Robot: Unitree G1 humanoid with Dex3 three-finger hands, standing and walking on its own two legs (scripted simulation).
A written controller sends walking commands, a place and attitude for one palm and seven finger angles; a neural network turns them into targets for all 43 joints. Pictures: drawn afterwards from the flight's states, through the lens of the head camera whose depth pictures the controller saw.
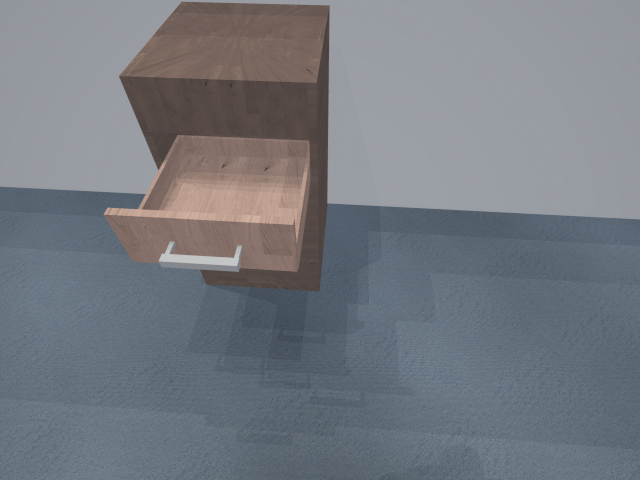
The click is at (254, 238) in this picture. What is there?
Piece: drawer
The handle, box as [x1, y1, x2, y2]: [159, 241, 242, 271]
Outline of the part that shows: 159,259 161,266 238,271 240,265 239,257 242,247 240,245 237,245 235,255 233,258 177,255 171,253 175,244 174,242 170,241 165,253 162,254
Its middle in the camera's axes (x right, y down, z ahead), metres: -0.25 +0.04 +0.82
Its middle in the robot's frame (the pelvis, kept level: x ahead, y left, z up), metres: +0.56 +0.28 -0.17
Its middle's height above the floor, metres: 0.60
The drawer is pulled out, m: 0.28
